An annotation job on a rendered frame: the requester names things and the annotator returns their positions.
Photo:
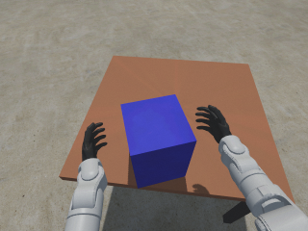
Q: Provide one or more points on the robot right upper arm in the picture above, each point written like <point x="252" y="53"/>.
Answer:
<point x="286" y="218"/>

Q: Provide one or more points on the robot left forearm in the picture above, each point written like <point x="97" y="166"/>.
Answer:
<point x="86" y="206"/>

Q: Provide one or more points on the table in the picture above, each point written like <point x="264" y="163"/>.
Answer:
<point x="229" y="87"/>

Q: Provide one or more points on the robot right forearm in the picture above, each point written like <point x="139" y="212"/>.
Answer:
<point x="261" y="195"/>

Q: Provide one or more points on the carton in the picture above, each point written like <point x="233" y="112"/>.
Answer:
<point x="160" y="139"/>

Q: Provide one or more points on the robot left hand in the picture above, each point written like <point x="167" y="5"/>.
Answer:
<point x="89" y="147"/>

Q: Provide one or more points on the robot right hand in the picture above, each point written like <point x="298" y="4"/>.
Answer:
<point x="217" y="122"/>

